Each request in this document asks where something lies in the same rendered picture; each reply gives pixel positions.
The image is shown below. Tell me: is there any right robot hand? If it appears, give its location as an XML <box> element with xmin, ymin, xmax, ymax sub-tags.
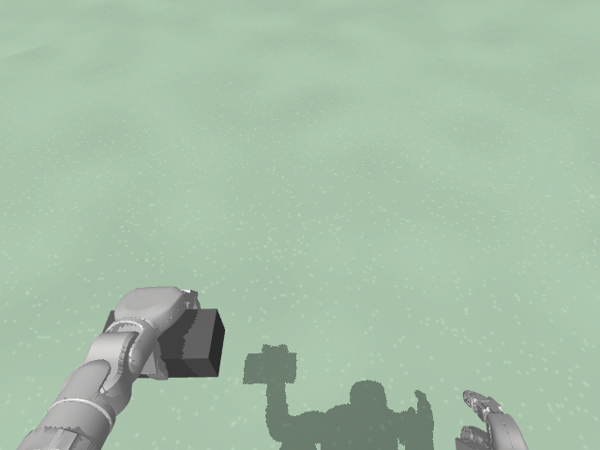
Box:
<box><xmin>455</xmin><ymin>390</ymin><xmax>528</xmax><ymax>450</ymax></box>

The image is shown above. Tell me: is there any left robot arm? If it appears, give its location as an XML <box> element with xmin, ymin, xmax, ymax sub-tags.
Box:
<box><xmin>17</xmin><ymin>317</ymin><xmax>157</xmax><ymax>450</ymax></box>

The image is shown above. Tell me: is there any carton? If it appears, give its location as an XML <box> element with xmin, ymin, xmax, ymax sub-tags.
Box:
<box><xmin>102</xmin><ymin>308</ymin><xmax>225</xmax><ymax>378</ymax></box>

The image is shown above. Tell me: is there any left robot hand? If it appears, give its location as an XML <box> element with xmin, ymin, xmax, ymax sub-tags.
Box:
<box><xmin>114</xmin><ymin>287</ymin><xmax>201</xmax><ymax>381</ymax></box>

